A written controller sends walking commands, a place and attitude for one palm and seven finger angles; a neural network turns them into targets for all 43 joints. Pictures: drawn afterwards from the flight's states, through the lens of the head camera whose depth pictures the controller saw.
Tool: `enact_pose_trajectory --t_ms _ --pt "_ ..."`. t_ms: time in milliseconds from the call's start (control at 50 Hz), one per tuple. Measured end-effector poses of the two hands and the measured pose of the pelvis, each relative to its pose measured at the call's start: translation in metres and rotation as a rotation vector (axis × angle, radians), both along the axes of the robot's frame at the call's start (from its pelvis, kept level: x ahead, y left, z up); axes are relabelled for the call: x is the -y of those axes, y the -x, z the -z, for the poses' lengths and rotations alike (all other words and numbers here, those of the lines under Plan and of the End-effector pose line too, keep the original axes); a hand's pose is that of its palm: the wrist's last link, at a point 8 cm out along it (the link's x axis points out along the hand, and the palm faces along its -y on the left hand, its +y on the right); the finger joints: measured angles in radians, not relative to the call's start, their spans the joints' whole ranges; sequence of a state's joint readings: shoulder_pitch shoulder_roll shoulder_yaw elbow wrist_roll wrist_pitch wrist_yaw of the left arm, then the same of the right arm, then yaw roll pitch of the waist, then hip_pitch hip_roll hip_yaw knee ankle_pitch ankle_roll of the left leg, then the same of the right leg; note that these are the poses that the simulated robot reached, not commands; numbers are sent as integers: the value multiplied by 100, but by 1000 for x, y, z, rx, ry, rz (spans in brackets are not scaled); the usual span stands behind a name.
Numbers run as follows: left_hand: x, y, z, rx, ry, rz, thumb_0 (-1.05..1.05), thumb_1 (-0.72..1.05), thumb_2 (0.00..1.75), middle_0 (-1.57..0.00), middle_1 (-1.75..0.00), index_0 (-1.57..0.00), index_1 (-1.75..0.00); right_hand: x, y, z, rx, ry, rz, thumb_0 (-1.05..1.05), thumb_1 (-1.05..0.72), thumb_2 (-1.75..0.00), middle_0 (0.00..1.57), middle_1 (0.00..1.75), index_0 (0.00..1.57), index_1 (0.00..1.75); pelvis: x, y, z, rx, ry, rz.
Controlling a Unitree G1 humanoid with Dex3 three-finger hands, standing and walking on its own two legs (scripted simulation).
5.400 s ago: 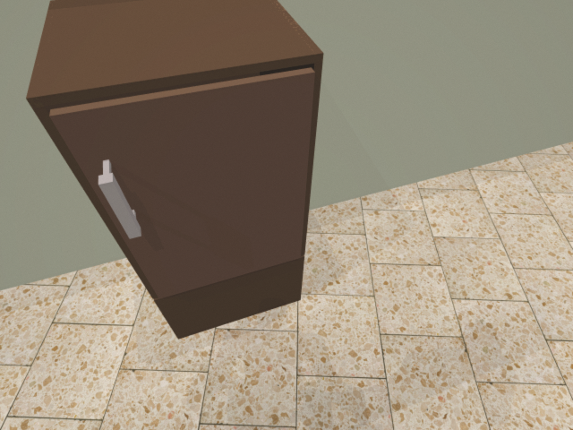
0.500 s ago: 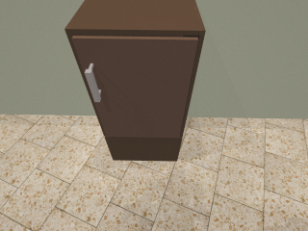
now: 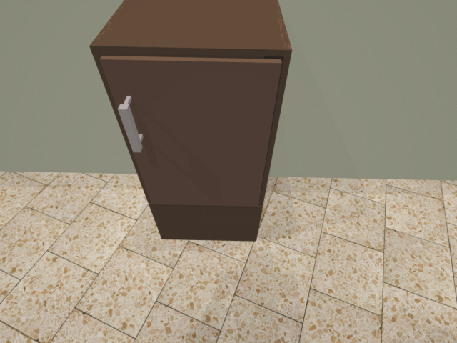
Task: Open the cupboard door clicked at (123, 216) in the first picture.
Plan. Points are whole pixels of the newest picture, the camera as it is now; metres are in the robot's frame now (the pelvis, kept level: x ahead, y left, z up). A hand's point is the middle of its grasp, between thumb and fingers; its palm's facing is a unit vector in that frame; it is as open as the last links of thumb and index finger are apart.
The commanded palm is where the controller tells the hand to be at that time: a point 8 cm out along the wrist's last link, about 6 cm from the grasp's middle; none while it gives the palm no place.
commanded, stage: look again from close up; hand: left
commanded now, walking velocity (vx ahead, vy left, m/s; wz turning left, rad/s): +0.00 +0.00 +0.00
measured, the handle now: (133, 124) +0.63 +0.29 -0.01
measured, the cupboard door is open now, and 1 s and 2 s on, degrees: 0 0 0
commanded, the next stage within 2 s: shuffle to correct the standing spot in 0.54 s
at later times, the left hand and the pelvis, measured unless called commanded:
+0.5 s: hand out of the picture +0.03 +0.18 -0.18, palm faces +0.03 -0.98 -0.20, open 7.4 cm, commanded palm none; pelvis +0.01 +0.00 -0.01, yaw +1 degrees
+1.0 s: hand out of the picture +0.00 +0.20 -0.20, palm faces +0.06 -0.98 -0.18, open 7.4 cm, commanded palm none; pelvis +0.05 +0.03 -0.02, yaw +0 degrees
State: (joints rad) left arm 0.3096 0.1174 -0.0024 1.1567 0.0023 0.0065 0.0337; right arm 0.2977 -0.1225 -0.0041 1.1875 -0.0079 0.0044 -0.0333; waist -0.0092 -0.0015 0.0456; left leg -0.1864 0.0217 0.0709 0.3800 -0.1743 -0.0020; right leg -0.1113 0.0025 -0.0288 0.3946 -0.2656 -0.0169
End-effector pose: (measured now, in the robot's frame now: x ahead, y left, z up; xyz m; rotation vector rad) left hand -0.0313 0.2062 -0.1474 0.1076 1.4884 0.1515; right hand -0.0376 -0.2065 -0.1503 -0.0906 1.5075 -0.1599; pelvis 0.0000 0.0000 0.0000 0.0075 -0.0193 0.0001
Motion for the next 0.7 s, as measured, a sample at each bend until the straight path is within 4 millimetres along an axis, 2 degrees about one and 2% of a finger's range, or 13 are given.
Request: enact_pose_trajectory --t_ms 140,320,500,700 --pt "4 1 3 29 -5 7 1 91 90 -20 -30 -20 -30 4 -29 7 88 1 -41 1 -92 -90 20 30 20 30 -2 -1 6 -11 22 -17" --pt "-13 -29 5 116 -37 15 1 91 90 -20 -30 -20 -30 10 -55 8 165 23 -60 2 -94 -90 20 29 20 30 -5 -10 11 0 6 -15" --pt "-22 -53 5 163 -45 32 1 91 90 -20 -30 -20 -30 14 -64 2 176 44 -69 1 -93 -90 20 29 20 30 -3 -13 9 -1 2 -10" --pt "-22 -49 6 139 -37 32 1 91 90 -20 -30 -20 -30 15 -62 1 156 43 -75 0 -92 -90 20 30 20 30 -3 -12 8 -4 2 -9"
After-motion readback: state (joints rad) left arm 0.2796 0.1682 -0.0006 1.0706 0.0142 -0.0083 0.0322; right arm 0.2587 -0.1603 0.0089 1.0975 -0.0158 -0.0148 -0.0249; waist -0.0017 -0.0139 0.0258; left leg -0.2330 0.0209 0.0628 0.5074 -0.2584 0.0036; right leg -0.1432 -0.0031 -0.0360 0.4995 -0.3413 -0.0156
